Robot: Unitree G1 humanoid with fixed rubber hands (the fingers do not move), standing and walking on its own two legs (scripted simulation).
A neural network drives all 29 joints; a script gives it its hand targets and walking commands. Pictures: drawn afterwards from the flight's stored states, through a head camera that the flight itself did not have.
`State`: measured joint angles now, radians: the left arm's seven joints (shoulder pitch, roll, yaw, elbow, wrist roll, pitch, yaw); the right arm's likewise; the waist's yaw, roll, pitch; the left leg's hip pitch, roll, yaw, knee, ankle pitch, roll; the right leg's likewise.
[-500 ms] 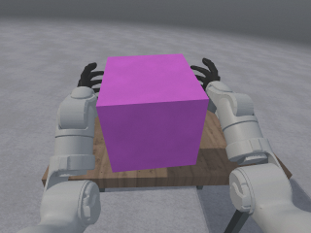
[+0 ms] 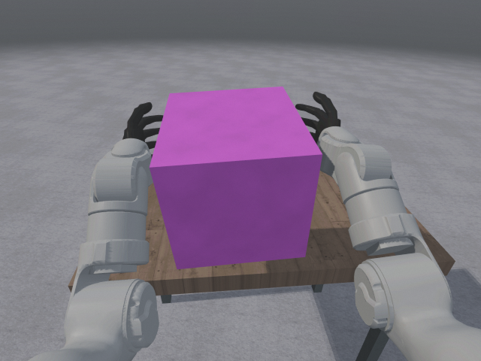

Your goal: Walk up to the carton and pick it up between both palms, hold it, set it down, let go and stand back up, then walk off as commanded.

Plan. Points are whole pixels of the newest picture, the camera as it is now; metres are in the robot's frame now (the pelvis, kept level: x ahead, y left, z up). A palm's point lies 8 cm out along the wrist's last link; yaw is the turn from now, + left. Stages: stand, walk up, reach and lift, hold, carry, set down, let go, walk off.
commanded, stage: hold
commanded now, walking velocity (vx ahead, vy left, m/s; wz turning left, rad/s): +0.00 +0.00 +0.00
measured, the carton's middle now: (233, 171) +0.37 +0.01 +0.23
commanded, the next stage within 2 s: none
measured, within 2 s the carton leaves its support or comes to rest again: neither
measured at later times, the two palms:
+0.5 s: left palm (138, 146) +0.36 +0.15 +0.28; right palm (328, 139) +0.37 -0.14 +0.29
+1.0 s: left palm (128, 154) +0.37 +0.17 +0.26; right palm (315, 134) +0.37 -0.12 +0.29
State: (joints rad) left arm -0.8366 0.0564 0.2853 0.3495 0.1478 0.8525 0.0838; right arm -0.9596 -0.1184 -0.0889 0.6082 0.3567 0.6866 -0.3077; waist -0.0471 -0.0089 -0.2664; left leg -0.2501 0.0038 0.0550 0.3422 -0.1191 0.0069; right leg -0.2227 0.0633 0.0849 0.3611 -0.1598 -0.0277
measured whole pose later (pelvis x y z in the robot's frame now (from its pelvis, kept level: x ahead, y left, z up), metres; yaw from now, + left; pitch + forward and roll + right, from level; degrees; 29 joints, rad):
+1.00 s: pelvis +0.00 +0.00 +0.00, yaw +0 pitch +2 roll +0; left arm -0.84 0.06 0.28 0.33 0.15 0.86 0.09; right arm -0.96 -0.12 -0.09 0.61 0.38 0.68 -0.31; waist -0.05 -0.07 -0.26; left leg -0.25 0.00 0.05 0.34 -0.12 0.01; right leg -0.22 0.06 0.08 0.36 -0.16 -0.03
